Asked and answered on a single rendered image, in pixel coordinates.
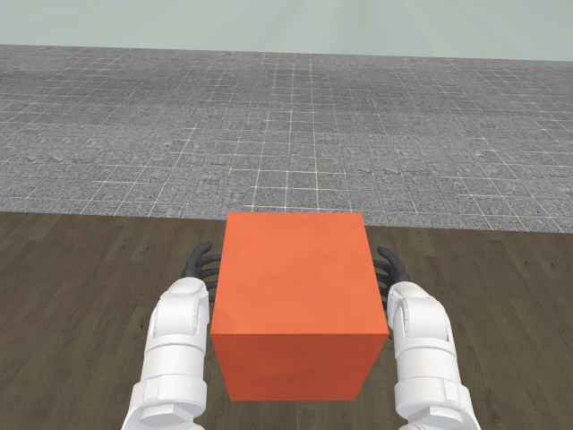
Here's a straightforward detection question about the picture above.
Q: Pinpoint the right robot forearm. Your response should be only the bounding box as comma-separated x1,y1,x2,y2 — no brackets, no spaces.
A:
387,281,481,430

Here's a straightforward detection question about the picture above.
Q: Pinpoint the right robot hand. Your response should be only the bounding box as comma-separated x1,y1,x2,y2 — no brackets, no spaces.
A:
372,246,410,311

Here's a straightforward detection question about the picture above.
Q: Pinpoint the left robot hand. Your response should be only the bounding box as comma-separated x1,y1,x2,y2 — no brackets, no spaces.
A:
181,242,222,303

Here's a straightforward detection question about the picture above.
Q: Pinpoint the left robot forearm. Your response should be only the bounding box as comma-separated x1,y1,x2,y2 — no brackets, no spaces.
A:
121,277,210,430

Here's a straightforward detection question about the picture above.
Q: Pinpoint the carton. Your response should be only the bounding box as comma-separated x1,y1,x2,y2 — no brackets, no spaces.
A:
210,212,389,400

